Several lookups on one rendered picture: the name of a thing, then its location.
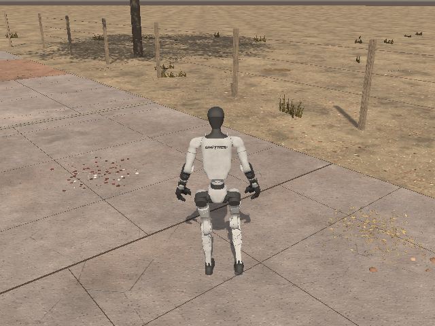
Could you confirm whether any right robot forearm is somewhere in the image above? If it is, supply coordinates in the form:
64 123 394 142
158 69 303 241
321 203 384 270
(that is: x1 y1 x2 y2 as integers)
245 163 259 187

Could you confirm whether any robot left hand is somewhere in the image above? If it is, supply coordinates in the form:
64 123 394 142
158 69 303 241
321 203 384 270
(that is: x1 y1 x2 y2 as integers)
175 187 191 201

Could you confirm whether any robot left upper arm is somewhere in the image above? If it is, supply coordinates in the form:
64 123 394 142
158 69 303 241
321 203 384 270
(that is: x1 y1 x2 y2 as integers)
183 137 203 174

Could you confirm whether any robot right hand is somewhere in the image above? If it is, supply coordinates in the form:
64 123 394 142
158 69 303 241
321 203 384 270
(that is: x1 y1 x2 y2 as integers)
245 184 260 199

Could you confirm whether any robot torso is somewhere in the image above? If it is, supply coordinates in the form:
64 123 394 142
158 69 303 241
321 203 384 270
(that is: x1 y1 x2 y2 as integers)
201 133 232 204

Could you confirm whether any robot right upper arm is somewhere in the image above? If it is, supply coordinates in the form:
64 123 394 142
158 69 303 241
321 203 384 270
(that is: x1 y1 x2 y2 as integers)
230 136 251 173

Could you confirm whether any robot left foot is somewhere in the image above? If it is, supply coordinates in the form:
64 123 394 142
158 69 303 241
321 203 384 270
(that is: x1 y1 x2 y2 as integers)
205 258 215 275

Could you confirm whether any left robot forearm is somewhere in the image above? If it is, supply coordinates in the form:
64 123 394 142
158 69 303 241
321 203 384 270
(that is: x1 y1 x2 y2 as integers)
177 163 190 189

